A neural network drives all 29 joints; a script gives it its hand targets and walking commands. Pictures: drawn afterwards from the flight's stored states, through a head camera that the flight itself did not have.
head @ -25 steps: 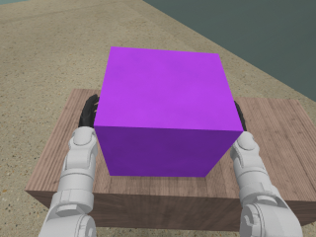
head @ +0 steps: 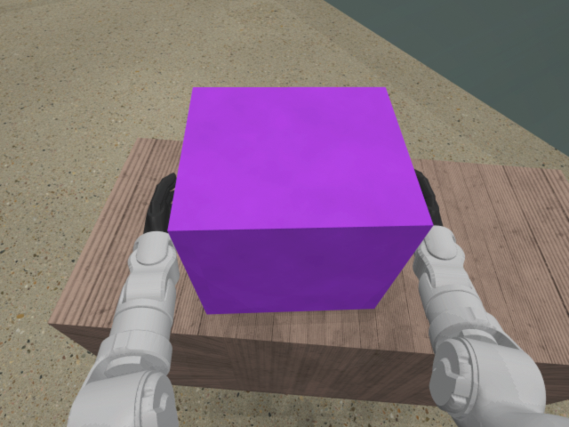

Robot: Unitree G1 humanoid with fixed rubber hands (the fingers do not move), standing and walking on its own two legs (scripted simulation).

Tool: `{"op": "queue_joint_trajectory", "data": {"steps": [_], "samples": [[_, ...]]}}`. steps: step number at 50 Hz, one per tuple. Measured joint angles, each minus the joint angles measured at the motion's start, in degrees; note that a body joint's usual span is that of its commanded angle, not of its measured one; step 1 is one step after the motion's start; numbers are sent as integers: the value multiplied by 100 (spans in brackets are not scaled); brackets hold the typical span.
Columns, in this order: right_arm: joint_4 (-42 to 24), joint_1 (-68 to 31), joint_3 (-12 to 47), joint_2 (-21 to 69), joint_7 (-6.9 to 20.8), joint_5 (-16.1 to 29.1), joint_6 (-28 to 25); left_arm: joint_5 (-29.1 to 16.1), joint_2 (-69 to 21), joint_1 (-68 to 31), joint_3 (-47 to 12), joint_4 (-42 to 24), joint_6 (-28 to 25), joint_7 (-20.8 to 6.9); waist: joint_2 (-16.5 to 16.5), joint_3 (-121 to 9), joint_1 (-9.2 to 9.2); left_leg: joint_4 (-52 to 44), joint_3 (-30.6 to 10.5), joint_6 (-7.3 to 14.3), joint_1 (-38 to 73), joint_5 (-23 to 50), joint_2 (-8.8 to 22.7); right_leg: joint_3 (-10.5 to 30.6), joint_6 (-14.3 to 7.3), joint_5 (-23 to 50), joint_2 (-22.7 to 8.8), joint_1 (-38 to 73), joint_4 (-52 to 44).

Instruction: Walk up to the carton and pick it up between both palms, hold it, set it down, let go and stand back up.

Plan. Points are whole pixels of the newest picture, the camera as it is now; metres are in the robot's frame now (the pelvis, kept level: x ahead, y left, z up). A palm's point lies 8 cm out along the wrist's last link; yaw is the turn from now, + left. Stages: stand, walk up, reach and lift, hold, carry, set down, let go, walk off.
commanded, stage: set down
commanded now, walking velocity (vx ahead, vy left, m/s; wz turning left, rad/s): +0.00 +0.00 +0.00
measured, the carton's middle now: (291, 207) +0.45 +0.03 +0.01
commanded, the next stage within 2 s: none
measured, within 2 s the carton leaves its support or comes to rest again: rests again in 1.42 s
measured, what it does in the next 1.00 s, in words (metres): stands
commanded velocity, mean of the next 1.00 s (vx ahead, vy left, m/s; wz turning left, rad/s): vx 0.00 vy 0.00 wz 0.00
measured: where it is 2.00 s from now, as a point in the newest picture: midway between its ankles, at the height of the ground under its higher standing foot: outside the picture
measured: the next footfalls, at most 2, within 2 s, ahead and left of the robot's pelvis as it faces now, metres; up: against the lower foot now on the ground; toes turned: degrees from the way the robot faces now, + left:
none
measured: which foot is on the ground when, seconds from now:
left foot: down 0.00-1.00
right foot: down 0.00-1.00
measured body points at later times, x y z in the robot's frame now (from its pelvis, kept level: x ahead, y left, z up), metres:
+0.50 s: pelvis +0.01 +0.00 +0.00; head +0.08 +0.00 +0.44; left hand +0.39 +0.21 +0.01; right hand +0.45 -0.18 +0.03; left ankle +0.00 +0.14 -0.75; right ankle -0.02 -0.08 -0.75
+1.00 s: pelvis +0.01 +0.00 -0.01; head +0.12 -0.01 +0.42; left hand +0.39 +0.21 -0.02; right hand +0.47 -0.17 +0.00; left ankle +0.00 +0.14 -0.75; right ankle -0.02 -0.08 -0.75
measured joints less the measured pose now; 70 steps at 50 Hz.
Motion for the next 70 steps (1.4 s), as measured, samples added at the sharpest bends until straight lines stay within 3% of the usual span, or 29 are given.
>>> {"op": "queue_joint_trajectory", "data": {"steps": [12, 18, 40, 70], "samples": [[445, -121, 37, -176, 29, 87, -404, -171, 0, -52, -109, 508, -547, 170, 67, -210, 42, 84, 77, 35, -344, -84, -20, 72, 44, -22, -24, -338, 19], [706, -277, 198, -352, 66, 259, -556, -222, -70, -97, -112, 619, -696, 270, 98, -243, 164, 97, 183, 29, -466, -93, 16, 173, 33, 4, 7, -500, 32], [1511, -958, -56, -487, 137, -76, -834, -448, -23, -373, 190, 1525, -1446, 321, 130, -678, 292, 206, 189, 7, -1503, 10, 61, 154, -4, 60, 43, -1584, 236], [2469, -1630, 241, -942, 222, 85, -1443, -879, -104, -718, 136, 2202, -2162, 498, 286, -1183, 542, 568, 285, 55, -2842, -82, 80, 207, 42, 4, 40, -2943, 585]]}}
